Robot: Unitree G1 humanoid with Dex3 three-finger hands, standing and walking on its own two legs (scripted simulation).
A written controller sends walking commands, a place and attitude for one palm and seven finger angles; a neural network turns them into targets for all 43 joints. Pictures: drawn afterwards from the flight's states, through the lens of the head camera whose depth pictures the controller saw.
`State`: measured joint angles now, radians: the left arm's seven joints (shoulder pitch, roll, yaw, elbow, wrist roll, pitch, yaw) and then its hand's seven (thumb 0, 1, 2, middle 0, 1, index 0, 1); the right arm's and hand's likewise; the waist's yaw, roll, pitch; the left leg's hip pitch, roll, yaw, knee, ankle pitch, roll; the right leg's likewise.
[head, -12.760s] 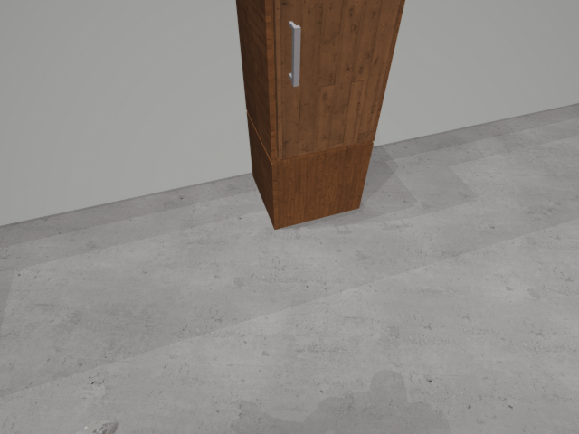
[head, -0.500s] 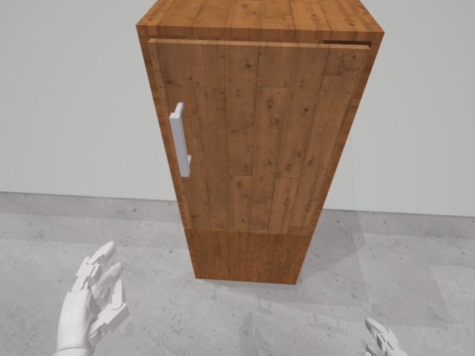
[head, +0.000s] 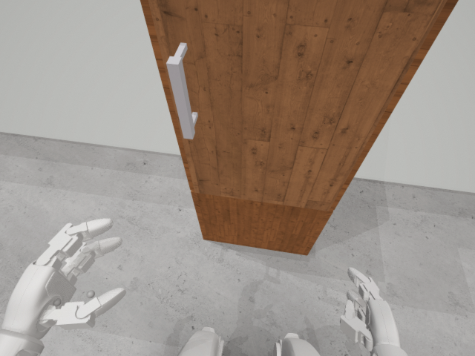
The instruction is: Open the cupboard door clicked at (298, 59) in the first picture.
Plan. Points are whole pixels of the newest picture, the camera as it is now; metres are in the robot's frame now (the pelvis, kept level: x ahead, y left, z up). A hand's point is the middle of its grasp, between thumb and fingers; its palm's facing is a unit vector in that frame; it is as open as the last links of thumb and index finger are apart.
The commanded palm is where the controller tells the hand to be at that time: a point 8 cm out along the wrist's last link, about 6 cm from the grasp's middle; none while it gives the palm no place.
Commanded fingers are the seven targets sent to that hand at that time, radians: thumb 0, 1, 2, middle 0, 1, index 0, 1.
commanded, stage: raise the hand with hooked fingers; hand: left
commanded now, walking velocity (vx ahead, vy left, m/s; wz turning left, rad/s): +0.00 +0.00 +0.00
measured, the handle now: (185, 95) +0.52 +0.15 +0.13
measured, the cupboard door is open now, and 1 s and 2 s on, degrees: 0 0 0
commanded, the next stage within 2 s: move the hooked fingers beside the handle in 1.38 s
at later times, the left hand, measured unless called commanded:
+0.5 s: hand (50, 257) +0.22 +0.27 +0.11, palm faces -0.04 -1.00 -0.07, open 13.2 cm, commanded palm +0.20 +0.32 +0.11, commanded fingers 0.00 -0.50 0.30 -0.30 -1.20 -0.30 -1.20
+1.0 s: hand (40, 196) +0.29 +0.29 +0.15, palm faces -0.06 -1.00 -0.03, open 14.0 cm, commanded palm +0.26 +0.34 +0.14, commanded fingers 0.00 -0.50 0.30 -0.30 -1.20 -0.30 -1.20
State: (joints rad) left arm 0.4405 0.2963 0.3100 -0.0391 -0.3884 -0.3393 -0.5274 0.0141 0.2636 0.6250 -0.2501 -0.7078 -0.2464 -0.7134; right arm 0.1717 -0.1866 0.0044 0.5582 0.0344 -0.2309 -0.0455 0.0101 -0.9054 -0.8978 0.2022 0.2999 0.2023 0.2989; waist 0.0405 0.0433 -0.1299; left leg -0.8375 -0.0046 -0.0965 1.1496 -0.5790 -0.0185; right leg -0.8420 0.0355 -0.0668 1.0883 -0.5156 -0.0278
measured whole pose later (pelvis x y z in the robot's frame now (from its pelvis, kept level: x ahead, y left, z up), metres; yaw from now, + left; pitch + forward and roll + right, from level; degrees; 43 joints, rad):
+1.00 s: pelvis -0.01 +0.02 +0.04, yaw -1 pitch +8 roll -2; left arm -0.07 0.47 0.43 0.37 -0.38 -0.16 -0.56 -0.01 -0.49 0.30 -0.30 -1.20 -0.30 -1.20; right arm 0.31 -0.29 0.05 0.53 0.06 -0.19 -0.09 0.01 -0.90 -0.90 0.20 0.30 0.20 0.30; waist 0.00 0.03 -0.10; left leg -0.58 -0.01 -0.05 0.88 -0.45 0.01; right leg -0.59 0.02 -0.02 0.81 -0.37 0.00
